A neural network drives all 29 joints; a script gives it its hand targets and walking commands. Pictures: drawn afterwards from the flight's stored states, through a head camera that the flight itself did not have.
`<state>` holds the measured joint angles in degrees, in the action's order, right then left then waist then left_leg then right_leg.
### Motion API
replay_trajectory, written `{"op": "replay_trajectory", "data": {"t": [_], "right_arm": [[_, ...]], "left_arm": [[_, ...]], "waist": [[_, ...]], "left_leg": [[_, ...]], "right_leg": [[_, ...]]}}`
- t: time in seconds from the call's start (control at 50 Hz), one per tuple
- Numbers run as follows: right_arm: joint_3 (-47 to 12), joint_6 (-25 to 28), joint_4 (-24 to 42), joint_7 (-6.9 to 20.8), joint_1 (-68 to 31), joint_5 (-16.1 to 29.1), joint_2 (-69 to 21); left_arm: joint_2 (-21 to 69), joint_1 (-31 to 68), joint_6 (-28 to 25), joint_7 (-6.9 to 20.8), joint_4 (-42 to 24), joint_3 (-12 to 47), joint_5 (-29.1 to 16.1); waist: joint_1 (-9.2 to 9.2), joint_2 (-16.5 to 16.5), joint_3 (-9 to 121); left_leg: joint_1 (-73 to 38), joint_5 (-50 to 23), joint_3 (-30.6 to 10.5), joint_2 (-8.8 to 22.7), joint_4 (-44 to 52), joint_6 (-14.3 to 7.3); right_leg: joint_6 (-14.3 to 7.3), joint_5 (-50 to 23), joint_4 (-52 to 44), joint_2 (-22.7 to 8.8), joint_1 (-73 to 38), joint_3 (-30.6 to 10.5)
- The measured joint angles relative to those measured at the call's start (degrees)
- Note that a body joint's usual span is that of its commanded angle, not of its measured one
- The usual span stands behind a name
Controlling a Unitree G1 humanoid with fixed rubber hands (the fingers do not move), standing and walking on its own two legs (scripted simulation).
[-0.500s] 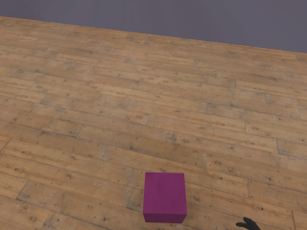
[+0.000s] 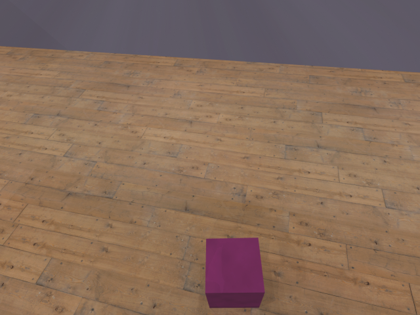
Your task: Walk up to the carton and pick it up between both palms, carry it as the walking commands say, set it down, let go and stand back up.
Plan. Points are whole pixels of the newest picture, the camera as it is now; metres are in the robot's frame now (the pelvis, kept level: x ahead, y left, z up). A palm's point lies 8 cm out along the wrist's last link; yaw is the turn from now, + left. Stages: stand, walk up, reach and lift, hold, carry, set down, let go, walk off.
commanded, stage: walk up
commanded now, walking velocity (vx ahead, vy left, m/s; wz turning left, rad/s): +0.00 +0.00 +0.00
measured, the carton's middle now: (233, 273) +0.41 -0.02 -0.65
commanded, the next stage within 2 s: stand in 0.86 s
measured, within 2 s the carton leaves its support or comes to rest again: neither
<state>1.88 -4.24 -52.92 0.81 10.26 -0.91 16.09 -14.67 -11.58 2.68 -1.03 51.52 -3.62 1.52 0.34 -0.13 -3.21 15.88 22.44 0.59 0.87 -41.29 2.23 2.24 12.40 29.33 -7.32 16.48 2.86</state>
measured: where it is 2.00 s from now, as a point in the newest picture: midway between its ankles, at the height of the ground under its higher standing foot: outside the picture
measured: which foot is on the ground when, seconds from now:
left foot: up 0.00-0.02, down 0.04-1.00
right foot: down 0.00-1.00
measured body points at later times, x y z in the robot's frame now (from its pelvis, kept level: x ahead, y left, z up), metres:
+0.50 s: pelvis +0.00 +0.02 +0.01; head +0.01 +0.03 +0.46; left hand -0.01 +0.27 -0.15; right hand +0.03 -0.22 -0.15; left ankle -0.04 +0.15 -0.74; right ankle +0.02 -0.12 -0.74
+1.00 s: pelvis +0.00 +0.01 +0.01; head +0.01 +0.01 +0.46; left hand +0.00 +0.25 -0.15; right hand +0.00 -0.23 -0.15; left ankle -0.04 +0.15 -0.74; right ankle +0.02 -0.12 -0.74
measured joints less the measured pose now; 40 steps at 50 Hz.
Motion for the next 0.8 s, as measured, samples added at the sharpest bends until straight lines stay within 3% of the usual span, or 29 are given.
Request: {"op": "replay_trajectory", "data": {"t": [0.04,0.1,0.16,0.22,0.3,0.5,0.8], "right_arm": [[-0.67,1.65,-0.44,-0.4,0.44,0.41,-0.32],[-1.37,3.3,-2.01,-0.89,1.17,-0.02,-3.27],[-1.76,4.05,-3.06,-1.34,2.04,0.09,-4.88],[-1.53,4.53,-4.39,-1.82,1.94,0.39,-4.99],[-1.3,4.62,-6.34,-2.14,2.35,0.6,-4.75],[-1.24,4.95,-9.4,-2.52,3.33,0.55,-5.13],[-1.06,4.9,-11.57,-3.12,4.76,0.4,-5.5]], "left_arm": [[0.19,-0.29,-0.12,0.5,0.9,0.41,-0.26],[0.03,-0.86,-0.07,0.62,2.62,1.2,-0.63],[0.29,-1.88,-0.61,0.94,3.95,2.02,-0.66],[1.2,-2.65,-1.38,0.8,5.88,2.54,-0.67],[2.49,-3.61,-1.9,0.52,8.35,3.1,-0.67],[3.44,-5.08,-2.9,-0.15,12.56,3.35,-0.97],[3.73,-3.22,-2.95,-0.7,13.45,2.81,-0.98]], "waist": [[-0.16,-0.91,0.75],[0.2,1.5,0.78],[0.56,2.66,1.05],[0.65,2.64,0.8],[1.03,1.5,1.03],[0.97,0.12,0.97],[0.14,-0.01,0.98]], "left_leg": [[-5.43,-3.98,-0.27,1.24,11.93,-0.38],[-6.72,-4.97,0.35,0.52,14.14,-1.31],[-8.37,-6.82,0.77,0.19,17.22,-1.83],[-9.24,-7.14,1.07,-0.24,17.88,-2.12],[-10.43,-7.42,0.96,-0.21,19.08,-2.32],[-11.29,-7.41,0.86,0.2,20.05,-1.88],[-11.32,-7.15,0.54,0.86,19.96,-0.96]], "right_leg": [[0.71,-0.12,0.66,1.03,0.69,0.72],[-0.69,4.47,1.01,1.98,0.29,-1.4],[-1.54,2.33,-2.04,3.5,-2.04,-1.23],[-0.64,-3.28,-5.98,3.59,-4.34,-1.21],[0.51,-3.44,-7.87,3.61,-5.95,-1.0],[0.1,-3.15,-8.5,4.01,-6.66,-0.79],[-0.73,-1.94,-6.89,4.57,-6.05,-0.43]]}}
